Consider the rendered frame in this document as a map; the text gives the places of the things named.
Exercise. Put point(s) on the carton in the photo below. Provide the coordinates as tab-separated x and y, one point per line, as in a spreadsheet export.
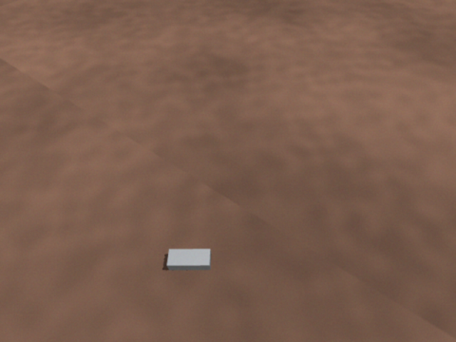
189	259

